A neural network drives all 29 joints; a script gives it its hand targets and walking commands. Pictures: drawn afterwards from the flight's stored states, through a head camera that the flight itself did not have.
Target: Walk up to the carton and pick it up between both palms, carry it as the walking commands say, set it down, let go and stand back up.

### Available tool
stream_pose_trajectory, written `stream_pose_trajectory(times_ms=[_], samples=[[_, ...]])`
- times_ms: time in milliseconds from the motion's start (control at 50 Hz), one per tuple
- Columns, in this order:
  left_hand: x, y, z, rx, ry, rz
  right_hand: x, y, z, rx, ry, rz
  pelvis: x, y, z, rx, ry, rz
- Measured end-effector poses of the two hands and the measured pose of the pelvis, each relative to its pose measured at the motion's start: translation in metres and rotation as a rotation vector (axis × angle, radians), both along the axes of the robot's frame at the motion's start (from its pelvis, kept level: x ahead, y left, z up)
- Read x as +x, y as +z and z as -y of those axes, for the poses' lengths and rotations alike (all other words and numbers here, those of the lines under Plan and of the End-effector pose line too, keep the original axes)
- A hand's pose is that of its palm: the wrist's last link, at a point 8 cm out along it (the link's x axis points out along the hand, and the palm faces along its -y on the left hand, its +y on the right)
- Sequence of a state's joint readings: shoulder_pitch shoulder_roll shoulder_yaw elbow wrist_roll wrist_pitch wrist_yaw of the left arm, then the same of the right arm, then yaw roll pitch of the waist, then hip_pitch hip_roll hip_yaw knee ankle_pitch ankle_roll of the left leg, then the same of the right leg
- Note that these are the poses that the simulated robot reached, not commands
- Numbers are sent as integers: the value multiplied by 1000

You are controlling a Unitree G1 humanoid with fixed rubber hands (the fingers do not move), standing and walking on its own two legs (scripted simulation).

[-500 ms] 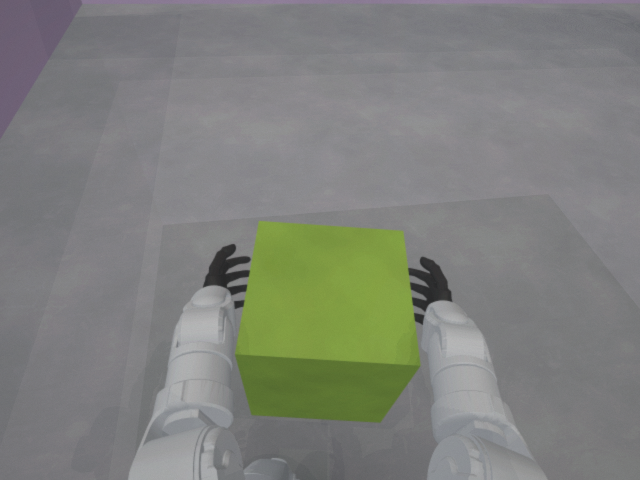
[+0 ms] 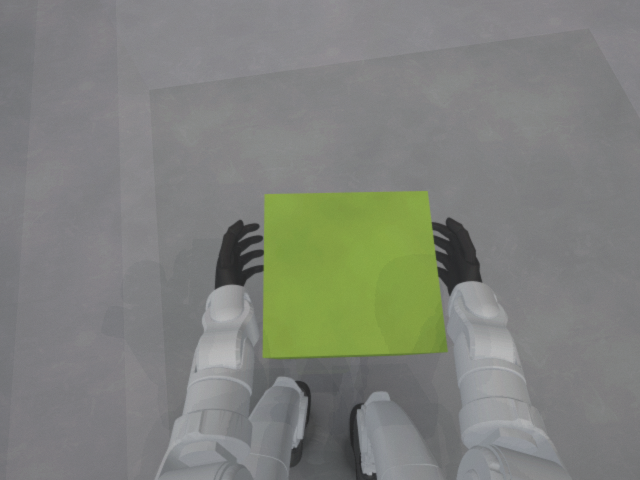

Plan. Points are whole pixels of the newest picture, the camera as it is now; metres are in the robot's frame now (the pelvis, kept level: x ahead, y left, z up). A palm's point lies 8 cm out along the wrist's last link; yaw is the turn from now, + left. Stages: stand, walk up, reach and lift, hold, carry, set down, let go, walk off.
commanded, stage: set down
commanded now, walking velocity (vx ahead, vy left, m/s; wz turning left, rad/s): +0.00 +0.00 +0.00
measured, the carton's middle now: (342, 287) +0.35 +0.00 -0.15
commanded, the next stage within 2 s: none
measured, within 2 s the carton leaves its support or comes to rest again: neither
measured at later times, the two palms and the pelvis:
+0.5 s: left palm (238, 289) +0.34 +0.15 -0.16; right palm (433, 280) +0.37 -0.14 -0.15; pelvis -0.02 -0.04 -0.07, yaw +0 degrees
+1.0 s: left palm (249, 287) +0.37 +0.15 -0.25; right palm (420, 284) +0.39 -0.15 -0.24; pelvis -0.04 -0.02 -0.15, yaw -1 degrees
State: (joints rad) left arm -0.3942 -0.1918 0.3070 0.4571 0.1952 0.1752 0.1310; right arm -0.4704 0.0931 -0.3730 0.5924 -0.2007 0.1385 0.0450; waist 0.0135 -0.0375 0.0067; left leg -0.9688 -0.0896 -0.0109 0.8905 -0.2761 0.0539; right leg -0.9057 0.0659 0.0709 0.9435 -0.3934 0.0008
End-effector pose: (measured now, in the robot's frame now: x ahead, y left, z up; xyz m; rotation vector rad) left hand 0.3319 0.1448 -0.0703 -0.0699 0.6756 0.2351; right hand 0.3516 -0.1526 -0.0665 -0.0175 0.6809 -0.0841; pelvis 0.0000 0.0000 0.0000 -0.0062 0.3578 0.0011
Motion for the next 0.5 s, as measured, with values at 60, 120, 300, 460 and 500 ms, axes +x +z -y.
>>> stream_pose_trajectory(times_ms=[60, 120, 300, 460, 500], samples=[[4, -5, 1, 10, 8, 25, 8, -5, 1, 10, 7, 25, 1, -9, 5, -4, 8, -46], [6, -10, 5, 18, 8, 35, 11, -10, 5, 16, 7, 34, 2, -15, 11, -3, 4, -73], [3, -40, 7, -1, -5, -13, 4, -37, 7, 11, -16, -24, 1, -33, 32, 3, -13, -111], [8, -80, -9, 14, 16, 7, 19, -77, -9, 16, 11, -3, -13, -65, 40, -6, 2, -164], [10, -89, -9, 12, 13, 14, 20, -87, -10, 21, 3, 3, -15, -72, 40, -12, 11, -178]])
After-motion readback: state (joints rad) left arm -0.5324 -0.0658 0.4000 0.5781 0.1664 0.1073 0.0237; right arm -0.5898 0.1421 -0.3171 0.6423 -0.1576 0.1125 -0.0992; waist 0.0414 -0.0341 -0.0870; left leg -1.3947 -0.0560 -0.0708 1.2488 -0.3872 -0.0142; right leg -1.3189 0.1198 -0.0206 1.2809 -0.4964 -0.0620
